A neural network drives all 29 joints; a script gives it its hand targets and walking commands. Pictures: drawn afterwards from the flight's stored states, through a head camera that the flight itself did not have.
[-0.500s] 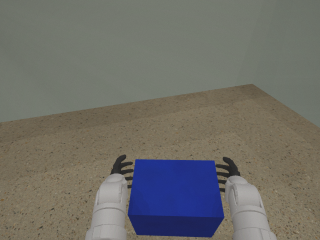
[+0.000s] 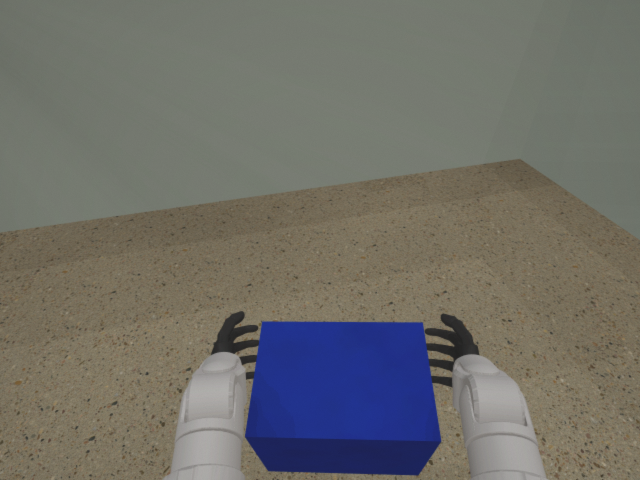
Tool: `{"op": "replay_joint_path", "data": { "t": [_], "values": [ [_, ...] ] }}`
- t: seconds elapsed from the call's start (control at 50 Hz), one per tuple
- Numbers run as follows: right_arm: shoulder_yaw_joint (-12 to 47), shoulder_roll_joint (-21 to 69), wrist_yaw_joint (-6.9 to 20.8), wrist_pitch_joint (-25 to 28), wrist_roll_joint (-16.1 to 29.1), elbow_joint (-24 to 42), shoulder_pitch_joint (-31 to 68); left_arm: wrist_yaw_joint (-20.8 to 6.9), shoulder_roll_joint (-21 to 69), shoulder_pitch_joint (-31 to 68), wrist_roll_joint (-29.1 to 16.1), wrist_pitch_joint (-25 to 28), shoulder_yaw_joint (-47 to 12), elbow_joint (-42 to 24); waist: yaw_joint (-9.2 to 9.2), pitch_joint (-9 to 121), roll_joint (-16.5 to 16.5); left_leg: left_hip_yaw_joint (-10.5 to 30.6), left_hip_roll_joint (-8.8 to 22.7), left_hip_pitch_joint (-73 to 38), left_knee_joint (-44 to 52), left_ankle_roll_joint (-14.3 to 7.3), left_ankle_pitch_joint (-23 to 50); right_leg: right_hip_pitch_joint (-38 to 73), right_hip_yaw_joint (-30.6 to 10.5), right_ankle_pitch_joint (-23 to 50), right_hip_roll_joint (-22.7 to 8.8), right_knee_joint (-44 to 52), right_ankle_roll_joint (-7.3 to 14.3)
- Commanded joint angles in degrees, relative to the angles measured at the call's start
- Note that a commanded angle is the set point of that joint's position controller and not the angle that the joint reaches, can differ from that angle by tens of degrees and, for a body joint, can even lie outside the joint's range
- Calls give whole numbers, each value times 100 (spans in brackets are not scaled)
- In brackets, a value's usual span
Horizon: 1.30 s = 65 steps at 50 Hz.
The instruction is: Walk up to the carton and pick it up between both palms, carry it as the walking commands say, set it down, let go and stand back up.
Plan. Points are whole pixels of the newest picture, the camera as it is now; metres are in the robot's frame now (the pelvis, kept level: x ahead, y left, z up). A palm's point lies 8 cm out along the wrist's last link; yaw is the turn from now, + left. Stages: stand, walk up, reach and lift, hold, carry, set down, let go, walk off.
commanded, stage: hold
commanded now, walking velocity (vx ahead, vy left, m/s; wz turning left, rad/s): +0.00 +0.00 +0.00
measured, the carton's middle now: (342, 400) +0.29 +0.01 -0.05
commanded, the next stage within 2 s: carry in 0.86 s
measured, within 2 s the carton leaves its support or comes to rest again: neither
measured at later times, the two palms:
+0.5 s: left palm (222, 378) +0.27 +0.16 +0.04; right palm (470, 382) +0.27 -0.15 +0.04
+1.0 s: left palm (237, 370) +0.28 +0.14 +0.05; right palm (477, 371) +0.28 -0.16 +0.05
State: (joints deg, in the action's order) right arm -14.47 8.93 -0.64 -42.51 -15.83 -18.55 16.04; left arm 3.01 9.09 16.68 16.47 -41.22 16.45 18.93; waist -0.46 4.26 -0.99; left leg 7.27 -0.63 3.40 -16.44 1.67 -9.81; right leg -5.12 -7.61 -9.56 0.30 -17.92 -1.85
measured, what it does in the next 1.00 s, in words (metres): stands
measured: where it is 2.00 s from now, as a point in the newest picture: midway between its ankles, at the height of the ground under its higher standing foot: outside the picture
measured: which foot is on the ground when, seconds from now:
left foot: down 0.00-1.00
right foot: down 0.00-1.00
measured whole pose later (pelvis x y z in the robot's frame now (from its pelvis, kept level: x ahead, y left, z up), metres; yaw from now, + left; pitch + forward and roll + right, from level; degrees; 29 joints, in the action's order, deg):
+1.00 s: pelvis -0.02 -0.01 -0.02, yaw -1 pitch -1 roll +0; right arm -9.8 8.9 -8.1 -47.8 -11.2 -7.1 15.8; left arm 10.5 8.6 14.6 9.1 -47.1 10.3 4.9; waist -1.2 3.5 -1.7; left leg 6.3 0.1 14.2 -31.1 3.0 -16.0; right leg -16.5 -4.4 -15.5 1.2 -32.7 -0.9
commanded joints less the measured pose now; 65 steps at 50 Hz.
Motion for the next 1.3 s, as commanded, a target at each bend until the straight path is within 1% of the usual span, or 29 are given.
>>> {"op": "replay_joint_path", "data": {
  "t": [0.0,0.02,0.04,0.1,0.14,0.16,0.26,0.28,0.38,0.42,0.6,0.62,0.64,0.68,0.7,0.8,0.82,0.84,0.92,0.96,1.0,1.02,1.04,1.06,1.08,1.14,1.22,1.26,1.28],
  "values": [
    [3369,5439,1748,273,1639,464,3275,-2182,5312,3419,-1752,165,-3442,-496,63,1582,-65,-551,-616,-345,90,-8,1179,577,536,1263,538,170,-78],
    [3381,5395,1750,272,1700,557,3318,-2167,5337,3102,-1640,98,-3354,-263,-46,1465,165,-575,-621,-197,121,3,1028,678,516,1156,502,174,-43],
    [3362,5398,1774,285,1693,485,3186,-2121,5407,3245,-1722,114,-3471,-438,80,1316,223,-508,-608,-182,98,12,1010,558,521,1084,513,147,8],
    [3528,5321,1746,303,1802,872,3331,-2085,5449,2792,-1668,69,-3467,-372,-69,1575,131,-480,-584,-365,33,29,1336,620,496,1262,565,131,10],
    [3438,5211,1797,293,1741,762,3110,-2038,5573,3018,-1814,100,-3668,-729,90,1754,325,-431,-558,-429,-5,87,1545,635,522,1388,598,74,63],
    [3428,5210,1797,245,1686,729,3065,-2007,5573,3065,-1866,112,-3708,-821,121,1626,31,-399,-517,-410,-20,61,1498,555,524,1288,612,60,58],
    [3445,5023,1815,227,1768,870,2886,-1927,5504,2517,-1732,14,-3616,-656,66,1464,259,-358,-517,-361,24,97,1589,610,537,1265,634,102,76],
    [3520,4998,1808,202,1759,913,2966,-1931,5514,2516,-1764,13,-3616,-644,60,1292,48,-342,-496,-404,30,62,1490,456,537,1127,627,94,70],
    [3580,5063,1821,253,1840,1089,3235,-1907,5442,2668,-1714,25,-3659,-733,-68,1083,411,-427,-524,-280,97,69,826,261,528,543,607,132,132],
    [3721,5131,1792,259,1877,1141,3218,-1908,5403,2741,-1805,72,-3718,-883,-73,1239,93,-387,-543,-458,15,25,1013,316,526,668,605,103,96],
    [3690,5239,1677,171,1751,1079,2871,-1942,5246,2725,-1836,42,-3804,-954,49,1231,39,-420,-579,-341,-46,-52,777,352,519,696,550,39,37],
    [3647,5226,1673,180,1727,1087,2958,-1944,5255,2715,-1840,59,-3766,-890,12,1325,-165,-403,-558,-425,-82,-56,839,313,536,663,582,54,31],
    [3658,5346,1678,177,1750,987,2744,-1955,5201,2785,-1860,91,-3872,-1094,-5,1280,93,-421,-567,-344,-59,-46,835,399,508,711,558,28,58],
    [3684,5377,1655,145,1749,999,2950,-1972,5143,2914,-1877,93,-3769,-1049,36,1314,-211,-401,-577,-286,-77,-86,726,458,510,690,555,25,7],
    [3706,5298,1643,212,1792,1118,2969,-1978,5096,2886,-1884,117,-3810,-1064,-64,1348,56,-420,-596,-224,-71,-82,903,489,441,887,511,4,44],
    [3708,5338,1662,193,1804,987,2808,-1968,5053,2688,-1829,116,-3767,-1115,-100,1469,-46,-423,-591,-359,-98,-69,1116,486,461,1054,531,5,7],
    [3809,5214,1636,243,1881,1288,2969,-1978,5141,2584,-1864,93,-3839,-999,-82,1532,156,-423,-635,-247,-126,-48,1290,625,458,1255,533,-13,6],
    [3946,5163,1595,187,2050,1670,3514,-1885,5382,3233,-2174,101,-4327,-1374,100,1927,47,-244,649,78,-1135,-126,1439,137,363,1168,-597,-916,196],
    [4173,5125,1462,-271,2273,1914,3085,-1763,5316,3042,-2636,-371,-4550,-1957,105,1904,521,822,1602,239,-1159,-495,1797,-1162,336,286,-268,-1727,121],
    [4245,5020,1383,-600,2398,2008,3075,-1734,5393,3040,-2849,-766,-4641,-1931,76,1869,1010,1192,1816,587,-952,-651,1780,-1249,479,-1193,-122,-1590,99],
    [4378,5088,1301,-916,2571,2218,3148,-1690,5456,3351,-3142,-1135,-4817,-2139,41,1825,928,591,1270,1521,-1122,-363,1061,-287,531,-604,-143,-717,347],
    [4493,5067,1301,-1116,2750,2449,3413,-1641,5546,3357,-3219,-1294,-4794,-2057,64,1886,658,40,843,1649,-1425,-183,828,-143,331,338,-375,-855,419],
    [4547,5127,1312,-1325,2883,2481,3469,-1606,5556,3274,-3245,-1447,-4741,-1970,97,1974,-26,-387,510,1662,-2022,40,563,-230,-173,1320,-849,-939,559],
    [4588,5148,1349,-1484,3064,2577,3577,-1525,5584,3180,-3220,-1598,-4771,-1965,127,2117,189,-497,435,1464,-2027,57,377,-456,-249,1570,-981,-1187,720],
    [4623,5227,1312,-1629,3205,2664,3668,-1484,5638,3376,-3323,-1733,-4816,-2124,138,2255,53,-598,298,1364,-1743,19,-210,-439,-195,1749,-932,-1236,748],
    [4561,5342,1286,-2041,3371,2465,3561,-1386,5446,3370,-3296,-2096,-4646,-2452,99,2382,38,-517,424,1207,-1713,-46,185,-604,96,1294,-799,-1208,600],
    [4766,5480,1243,-2393,3652,2923,4085,-1397,5661,3177,-3331,-2435,-4417,-2280,106,2104,-710,-729,283,1664,-1781,-21,-464,-549,43,1606,-927,-1099,657],
    [4731,5634,1233,-2530,3737,2872,4219,-1369,5647,3274,-3333,-2545,-4337,-2396,94,2295,-831,-663,344,1610,-1656,-57,-326,-401,125,1530,-863,-1119,649],
    [4655,5591,1226,-2609,3719,2807,4300,-1361,5749,3407,-3353,-2591,-4350,-2420,76,2299,-635,-663,332,1618,-1726,-35,-304,-399,79,1628,-878,-1149,637]
  ]
}}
